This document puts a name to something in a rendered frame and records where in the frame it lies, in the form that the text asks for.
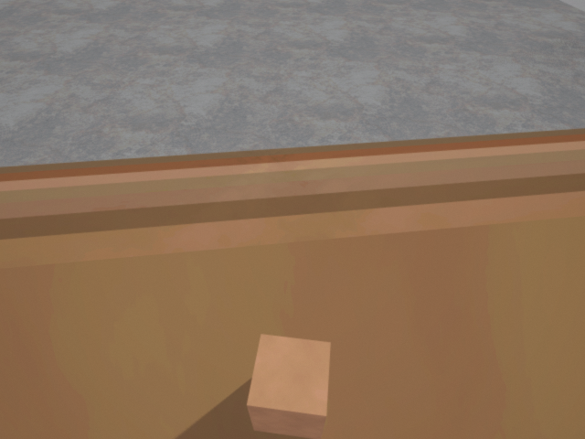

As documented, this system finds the carton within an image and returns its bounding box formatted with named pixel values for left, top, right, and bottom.
left=247, top=334, right=331, bottom=439

